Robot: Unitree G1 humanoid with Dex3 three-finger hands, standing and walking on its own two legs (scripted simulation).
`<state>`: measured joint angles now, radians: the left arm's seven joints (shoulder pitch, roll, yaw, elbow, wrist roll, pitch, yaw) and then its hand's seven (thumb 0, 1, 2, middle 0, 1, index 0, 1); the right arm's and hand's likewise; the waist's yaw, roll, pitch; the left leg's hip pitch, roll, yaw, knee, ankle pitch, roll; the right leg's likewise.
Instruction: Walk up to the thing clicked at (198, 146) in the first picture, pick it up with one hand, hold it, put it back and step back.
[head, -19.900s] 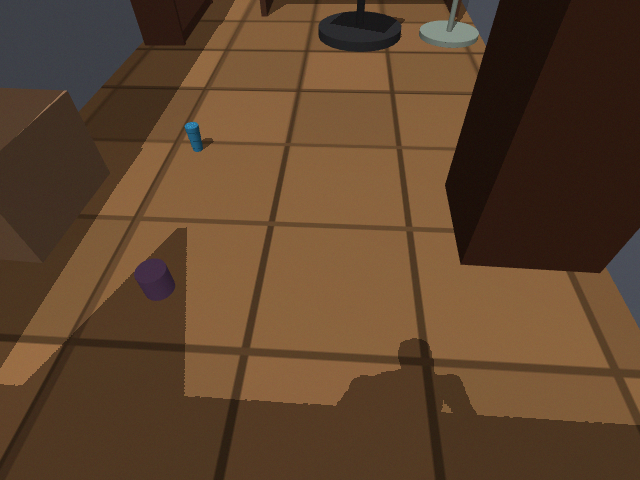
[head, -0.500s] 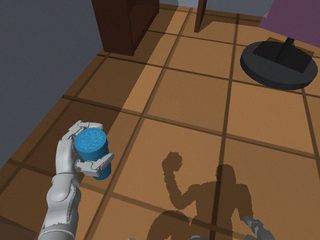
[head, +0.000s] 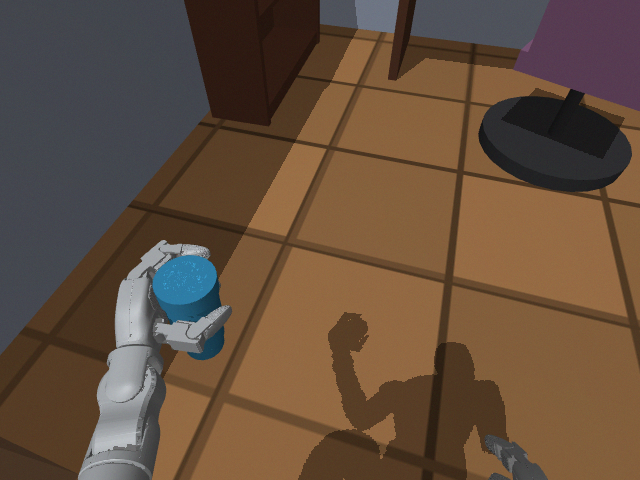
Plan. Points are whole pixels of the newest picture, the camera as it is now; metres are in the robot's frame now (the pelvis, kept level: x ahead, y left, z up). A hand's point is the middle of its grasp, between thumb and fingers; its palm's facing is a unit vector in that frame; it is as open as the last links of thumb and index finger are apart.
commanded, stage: hold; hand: left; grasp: from the side
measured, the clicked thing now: (196, 314) +0.33 +0.17 +0.02
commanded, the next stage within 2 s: none
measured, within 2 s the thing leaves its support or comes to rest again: neither
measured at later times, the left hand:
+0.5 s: hand (195, 304) +0.33 +0.16 +0.06, palm faces +0.11 -0.99 -0.02, open 9.6 cm
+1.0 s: hand (194, 305) +0.32 +0.16 +0.06, palm faces +0.10 -0.99 -0.02, open 9.6 cm
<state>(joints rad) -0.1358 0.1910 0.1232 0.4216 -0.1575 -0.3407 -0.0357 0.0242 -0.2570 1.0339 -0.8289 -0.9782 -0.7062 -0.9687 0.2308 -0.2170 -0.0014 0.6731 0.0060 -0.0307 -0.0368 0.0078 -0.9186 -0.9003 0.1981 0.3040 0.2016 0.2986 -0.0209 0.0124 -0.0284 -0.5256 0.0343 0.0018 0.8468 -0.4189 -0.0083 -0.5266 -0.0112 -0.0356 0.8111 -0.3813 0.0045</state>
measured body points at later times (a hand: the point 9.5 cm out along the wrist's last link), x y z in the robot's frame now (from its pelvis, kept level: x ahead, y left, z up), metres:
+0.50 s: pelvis -0.01 +0.00 +0.00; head +0.03 +0.00 +0.45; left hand +0.32 +0.22 +0.06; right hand +0.12 -0.25 -0.11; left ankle +0.01 +0.12 -0.70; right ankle +0.02 -0.12 -0.70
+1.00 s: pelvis +0.00 -0.01 +0.00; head +0.03 -0.01 +0.45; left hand +0.31 +0.22 +0.06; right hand +0.13 -0.25 -0.11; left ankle +0.01 +0.12 -0.70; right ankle +0.02 -0.12 -0.70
